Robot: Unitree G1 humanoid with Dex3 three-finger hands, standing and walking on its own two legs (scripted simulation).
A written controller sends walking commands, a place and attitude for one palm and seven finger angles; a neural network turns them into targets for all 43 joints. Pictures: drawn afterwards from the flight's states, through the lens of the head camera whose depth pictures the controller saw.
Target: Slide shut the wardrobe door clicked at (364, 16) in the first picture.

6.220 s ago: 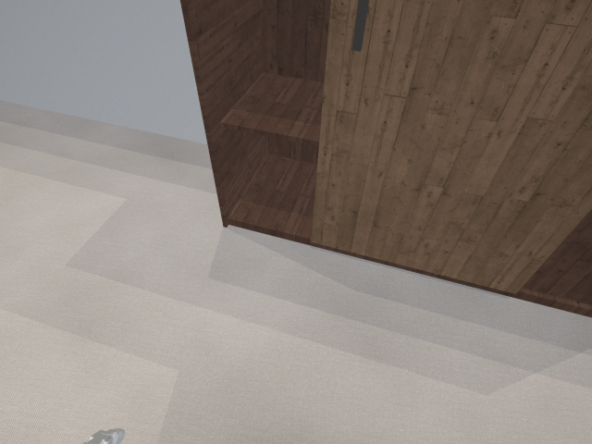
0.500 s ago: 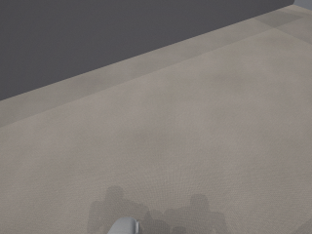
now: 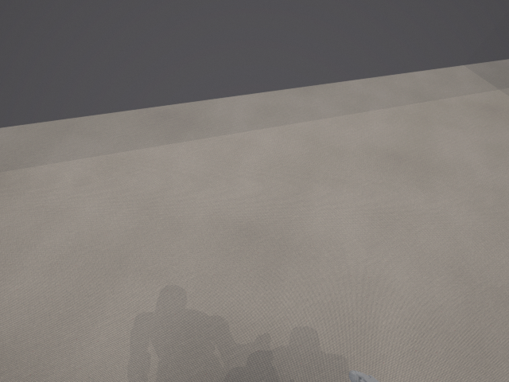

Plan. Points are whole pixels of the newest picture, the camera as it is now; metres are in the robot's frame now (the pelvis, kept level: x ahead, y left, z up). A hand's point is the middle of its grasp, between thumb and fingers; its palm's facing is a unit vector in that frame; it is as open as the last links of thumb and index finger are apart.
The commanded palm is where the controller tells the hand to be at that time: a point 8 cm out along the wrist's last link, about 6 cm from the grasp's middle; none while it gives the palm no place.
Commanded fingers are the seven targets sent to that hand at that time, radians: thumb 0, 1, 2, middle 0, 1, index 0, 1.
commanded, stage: turn to face it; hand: right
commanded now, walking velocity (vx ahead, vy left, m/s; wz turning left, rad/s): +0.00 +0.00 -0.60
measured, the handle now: out of the picture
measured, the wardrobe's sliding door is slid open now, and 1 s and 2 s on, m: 0.40 0.40 0.40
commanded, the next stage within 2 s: none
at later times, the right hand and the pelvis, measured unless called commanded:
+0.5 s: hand out of the picture +0.00 -0.28 -0.16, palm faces +0.32 +0.91 -0.24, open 7.4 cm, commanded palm none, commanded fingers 0.00 -0.90 -0.90 0.20 0.30 0.20 0.30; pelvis -0.02 -0.05 +0.01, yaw -16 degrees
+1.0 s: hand out of the picture -0.07 -0.16 -0.13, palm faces +0.58 +0.76 -0.29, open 7.4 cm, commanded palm none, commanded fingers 0.00 -0.90 -0.90 0.20 0.30 0.20 0.30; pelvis -0.02 +0.04 +0.01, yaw -36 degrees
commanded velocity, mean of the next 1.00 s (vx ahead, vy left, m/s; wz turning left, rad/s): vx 0.00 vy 0.00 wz -0.60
